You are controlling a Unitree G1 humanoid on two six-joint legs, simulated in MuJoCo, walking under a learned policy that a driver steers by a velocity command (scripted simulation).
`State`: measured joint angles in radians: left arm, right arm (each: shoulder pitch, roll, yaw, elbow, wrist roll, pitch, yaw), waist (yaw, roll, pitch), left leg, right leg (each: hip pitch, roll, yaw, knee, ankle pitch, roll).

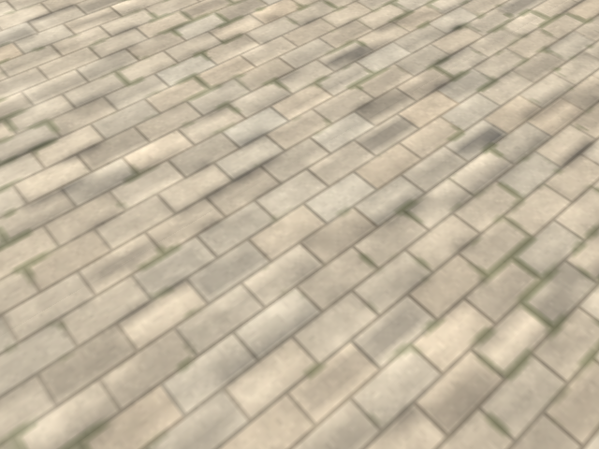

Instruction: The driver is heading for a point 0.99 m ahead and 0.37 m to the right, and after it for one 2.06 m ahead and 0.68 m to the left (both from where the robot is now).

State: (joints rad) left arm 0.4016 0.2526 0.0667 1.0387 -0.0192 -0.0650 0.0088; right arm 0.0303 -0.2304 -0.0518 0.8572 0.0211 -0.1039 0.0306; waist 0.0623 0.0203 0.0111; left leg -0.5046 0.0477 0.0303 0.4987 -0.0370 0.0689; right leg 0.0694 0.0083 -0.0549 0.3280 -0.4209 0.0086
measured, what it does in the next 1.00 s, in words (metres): walks ahead, turning right: right foot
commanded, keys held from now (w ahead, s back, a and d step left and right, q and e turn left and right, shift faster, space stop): w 0.12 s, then w+e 0.88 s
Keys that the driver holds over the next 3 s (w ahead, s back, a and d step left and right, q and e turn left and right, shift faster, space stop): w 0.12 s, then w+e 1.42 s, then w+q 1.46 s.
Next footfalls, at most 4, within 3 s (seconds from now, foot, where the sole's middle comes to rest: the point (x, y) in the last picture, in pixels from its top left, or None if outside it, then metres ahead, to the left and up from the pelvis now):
0.58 right None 0.47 -0.14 -0.76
1.06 left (347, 314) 0.81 -0.05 -0.76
1.58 right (499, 309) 0.85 -0.43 -0.76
2.14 left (498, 199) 1.23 -0.49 -0.76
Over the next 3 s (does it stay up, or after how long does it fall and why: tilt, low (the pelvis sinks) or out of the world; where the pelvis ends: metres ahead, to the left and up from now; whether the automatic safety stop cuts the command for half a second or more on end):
stays up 1.44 -0.69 0.02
